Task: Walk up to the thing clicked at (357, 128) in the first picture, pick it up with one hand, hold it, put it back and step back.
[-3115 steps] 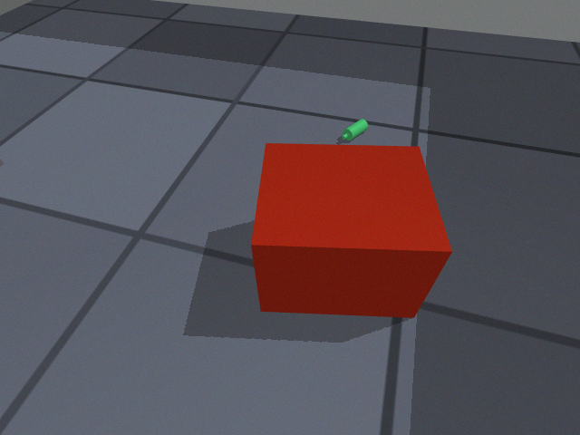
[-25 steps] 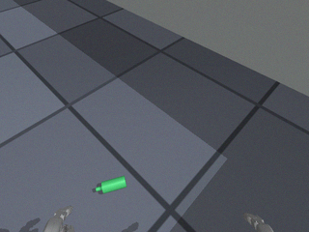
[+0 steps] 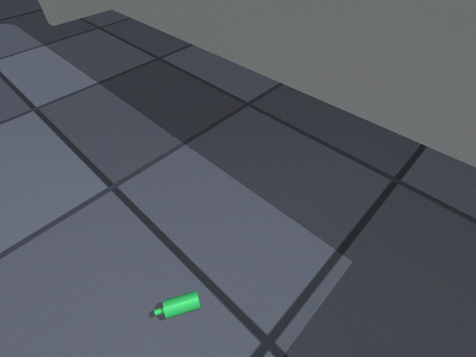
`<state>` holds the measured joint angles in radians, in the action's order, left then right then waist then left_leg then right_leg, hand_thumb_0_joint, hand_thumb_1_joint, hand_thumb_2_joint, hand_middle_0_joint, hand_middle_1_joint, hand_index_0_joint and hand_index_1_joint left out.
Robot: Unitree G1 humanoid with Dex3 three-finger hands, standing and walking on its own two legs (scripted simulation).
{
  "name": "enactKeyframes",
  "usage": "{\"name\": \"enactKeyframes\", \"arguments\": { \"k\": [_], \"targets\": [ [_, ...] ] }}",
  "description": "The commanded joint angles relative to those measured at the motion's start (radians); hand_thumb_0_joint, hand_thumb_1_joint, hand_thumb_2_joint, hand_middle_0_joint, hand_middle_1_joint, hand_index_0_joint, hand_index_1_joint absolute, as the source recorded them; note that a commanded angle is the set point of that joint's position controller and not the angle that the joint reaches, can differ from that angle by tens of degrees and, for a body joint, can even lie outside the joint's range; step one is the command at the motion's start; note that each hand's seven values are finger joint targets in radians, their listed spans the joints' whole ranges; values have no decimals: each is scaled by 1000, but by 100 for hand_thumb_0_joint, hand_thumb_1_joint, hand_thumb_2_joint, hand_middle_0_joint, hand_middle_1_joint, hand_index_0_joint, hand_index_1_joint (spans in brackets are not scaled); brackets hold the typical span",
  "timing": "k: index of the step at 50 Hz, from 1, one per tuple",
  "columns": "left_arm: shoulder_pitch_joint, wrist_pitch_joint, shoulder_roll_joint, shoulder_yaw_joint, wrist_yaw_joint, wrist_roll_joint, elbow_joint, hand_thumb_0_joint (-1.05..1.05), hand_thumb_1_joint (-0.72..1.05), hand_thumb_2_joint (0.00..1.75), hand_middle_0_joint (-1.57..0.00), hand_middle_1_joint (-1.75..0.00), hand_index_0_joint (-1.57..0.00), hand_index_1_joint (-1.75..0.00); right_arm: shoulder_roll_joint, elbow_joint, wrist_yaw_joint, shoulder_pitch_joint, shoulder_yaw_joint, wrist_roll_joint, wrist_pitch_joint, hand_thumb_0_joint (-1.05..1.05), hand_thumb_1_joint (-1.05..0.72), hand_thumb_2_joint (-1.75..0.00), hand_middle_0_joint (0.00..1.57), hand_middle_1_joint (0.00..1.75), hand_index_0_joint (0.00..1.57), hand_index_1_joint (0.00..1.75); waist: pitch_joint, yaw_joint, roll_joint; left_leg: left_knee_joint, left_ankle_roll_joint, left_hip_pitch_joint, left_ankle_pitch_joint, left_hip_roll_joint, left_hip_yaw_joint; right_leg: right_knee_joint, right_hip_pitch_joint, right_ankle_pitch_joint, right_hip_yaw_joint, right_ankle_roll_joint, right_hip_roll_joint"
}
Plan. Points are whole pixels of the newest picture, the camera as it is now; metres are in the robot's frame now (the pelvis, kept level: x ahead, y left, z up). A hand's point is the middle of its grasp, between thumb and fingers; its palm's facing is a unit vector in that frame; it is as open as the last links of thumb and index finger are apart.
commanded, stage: stand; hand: left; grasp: from above
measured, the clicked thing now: (177, 305) +0.47 +0.27 -0.74
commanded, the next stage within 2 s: step back in 1.78 s
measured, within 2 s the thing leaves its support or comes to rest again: neither
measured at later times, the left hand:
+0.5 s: hand out of the picture +0.06 +0.23 -0.16, palm faces +0.02 -0.94 -0.34, open 7.4 cm
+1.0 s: hand out of the picture +0.10 +0.22 -0.15, palm faces +0.00 -0.94 -0.34, open 7.4 cm
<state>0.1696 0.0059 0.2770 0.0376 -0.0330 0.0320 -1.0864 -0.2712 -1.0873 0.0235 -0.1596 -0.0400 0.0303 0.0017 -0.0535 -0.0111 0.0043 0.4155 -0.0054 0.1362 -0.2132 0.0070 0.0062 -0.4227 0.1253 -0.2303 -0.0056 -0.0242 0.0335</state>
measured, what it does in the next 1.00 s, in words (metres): stands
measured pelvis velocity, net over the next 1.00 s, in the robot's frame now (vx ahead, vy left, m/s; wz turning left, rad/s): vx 0.02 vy -0.02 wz -0.01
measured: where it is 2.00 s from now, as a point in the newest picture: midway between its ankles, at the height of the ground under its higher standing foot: outside the picture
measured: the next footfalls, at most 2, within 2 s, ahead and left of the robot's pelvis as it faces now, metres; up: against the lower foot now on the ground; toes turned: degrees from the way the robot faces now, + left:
none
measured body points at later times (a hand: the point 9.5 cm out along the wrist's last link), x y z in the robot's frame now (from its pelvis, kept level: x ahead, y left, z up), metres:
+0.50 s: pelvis +0.01 -0.01 +0.00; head +0.01 -0.02 +0.45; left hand +0.06 +0.27 -0.13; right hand +0.07 -0.30 -0.14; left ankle +0.01 +0.11 -0.74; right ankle +0.00 -0.13 -0.74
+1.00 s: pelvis +0.02 -0.02 +0.01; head +0.02 -0.03 +0.46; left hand +0.10 +0.27 -0.13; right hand +0.08 -0.32 -0.13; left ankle +0.01 +0.12 -0.74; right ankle +0.00 -0.13 -0.74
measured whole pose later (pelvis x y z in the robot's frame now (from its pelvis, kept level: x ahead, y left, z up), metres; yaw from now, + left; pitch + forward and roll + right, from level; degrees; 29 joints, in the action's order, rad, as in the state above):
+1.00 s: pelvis +0.02 -0.02 +0.01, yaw -1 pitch -3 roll +0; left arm 0.09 -0.01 0.31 0.04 -0.02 0.02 -1.16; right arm -0.32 -1.14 0.02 -0.11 -0.02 0.02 0.00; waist -0.05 0.01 0.01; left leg 0.32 0.03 0.08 -0.18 -0.04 0.01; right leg -0.32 0.08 -0.20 0.00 0.01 -0.01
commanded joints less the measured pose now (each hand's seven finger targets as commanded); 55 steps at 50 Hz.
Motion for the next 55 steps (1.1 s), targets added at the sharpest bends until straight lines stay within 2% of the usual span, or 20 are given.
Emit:
{"name": "enactKeyframes", "arguments": {
  "k": [1, 3, 5, 8, 11, 17, 22, 25, 28, 34, 40, 45, 49, 51, 52, 55],
  "targets": [
    [-25, -25, 184, 34, -6, 1, 39, 0, 90, 90, -20, -30, -20, -30, -190, 52, 7, 49, -38, -1, -24, 0, -90, -90, 20, 30, 20, 30, 9, -4, -3, -126, -18, 21, -13, -97, -114, 118, 21, 23, 77, 36, 67],
    [-38, -29, 186, 33, -7, 2, 34, 0, 90, 90, -20, -30, -20, -30, -194, 45, 5, 45, -39, -1, -25, 0, -90, -90, 20, 30, 20, 30, 23, 2, -22, -116, -18, 4, 15, -97, -107, 134, 19, 29, 83, 35, 74],
    [-54, -30, 198, 34, -6, -3, 30, 0, 90, 90, -20, -30, -20, -30, -198, 33, 5, 34, -36, -1, -26, 0, -90, -90, 20, 30, 20, 30, 28, 10, 8, -130, -18, 11, 6, -100, -107, 132, 5, 49, 87, 34, 74],
    [-44, -26, 193, 30, -4, -3, 16, 0, 90, 90, -20, -30, -20, -30, -206, 28, 4, 56, -33, -2, -24, 0, -90, -90, 20, 30, 20, 30, 9, 0, 22, -146, -16, 23, -38, -103, -114, 131, 16, 22, 81, 34, 68],
    [-52, -28, 198, 30, -3, -5, 9, 0, 90, 90, -20, -30, -20, -30, -207, 24, 5, 52, -29, -3, -27, 0, -90, -90, 20, 30, 20, 30, 30, 0, 9, -145, -17, 19, 15, -108, -111, 129, -13, 75, 84, 38, 78],
    [-68, -25, 211, 29, -1, -9, -7, 0, 90, 90, -20, -30, -20, -30, -210, 7, 6, 49, -21, -4, -29, 0, -90, -90, 20, 30, 20, 30, 30, 4, -6, -147, -12, 0, 49, -110, -104, 128, -5, 84, 84, 41, 78],
    [-71, -31, 214, 28, -2, -12, -18, 0, 90, 90, -20, -30, -20, -30, -217, 2, 5, 49, -17, -7, -28, 0, -90, -90, 20, 30, 20, 30, 39, 9, -21, -124, -16, -28, 127, -114, -91, 144, -15, 152, 93, 38, 87],
    [-70, -32, 221, 29, -1, -14, -20, 0, 90, 90, -20, -30, -20, -30, -217, -2, 5, 51, -13, -9, -29, 0, -90, -90, 20, 30, 20, 30, 41, 8, -14, -130, -11, -47, 127, -114, -89, 147, -1, 152, 93, 38, 84],
    [-84, -34, 220, 28, 0, -15, -15, 0, 90, 90, -20, -30, -20, -30, -224, -4, 5, 53, -13, -9, -30, 0, -90, -90, 20, 30, 20, 30, 55, 11, -13, -122, -9, -47, 175, -119, -84, 146, -28, 202, 95, 37, 89],
    [-92, -33, 219, 30, 1, -16, -17, 0, 90, 90, -20, -30, -20, -30, -230, -3, 6, 66, -9, -10, -29, 0, -90, -90, 20, 30, 20, 30, 63, 8, 6, -126, -11, -40, 183, -125, -78, 146, -47, 224, 92, 37, 89],
    [-104, -36, 230, 31, 4, -13, -13, 0, 90, 90, -20, -30, -20, -30, -235, -2, 3, 75, -10, -11, -27, 0, -90, -90, 20, 30, 20, 30, 54, 12, -3, -125, -8, -57, 151, -127, -75, 166, -13, 183, 97, 35, 87],
    [-117, -39, 235, 34, 3, -19, -7, 0, 90, 90, -20, -30, -20, -30, -239, 0, 5, 75, -10, -12, -30, 0, -90, -90, 20, 30, 20, 30, 99, 14, 0, -118, -9, -74, 237, -136, -69, 138, -61, 298, 93, 42, 92],
    [-121, -39, 231, 31, 4, -19, -3, 0, 90, 90, -20, -30, -20, -30, -244, 2, 3, 84, -10, -13, -31, 0, -90, -90, 20, 30, 20, 30, 99, 14, 2, -114, -7, -76, 257, -137, -66, 137, -60, 316, 89, 39, 90],
    [-116, -37, 239, 31, 4, -20, -8, 0, 90, 90, -20, -30, -20, -30, -239, -4, 3, 85, -8, -12, -29, 0, -90, -90, 20, 30, 20, 30, 80, 11, -6, -128, -5, -69, 215, -135, -66, 148, -51, 269, 91, 40, 89],
    [-111, -37, 233, 30, 5, -19, -9, 0, 90, 90, -20, -30, -20, -30, -248, 0, 3, 94, -10, -13, -29, 0, -90, -90, 20, 30, 20, 30, 83, 10, -1, -124, -9, -82, 227, -138, -67, 148, -43, 282, 92, 39, 87],
    [-127, -36, 245, 31, 6, -19, -4, 0, 90, 90, -20, -30, -20, -30, -251, -3, 2, 80, -10, -12, -28, 0, -90, -90, 20, 30, 20, 30, 73, 17, -2, -137, -8, -64, 183, -136, -66, 158, -43, 237, 98, 41, 86]
  ]
}}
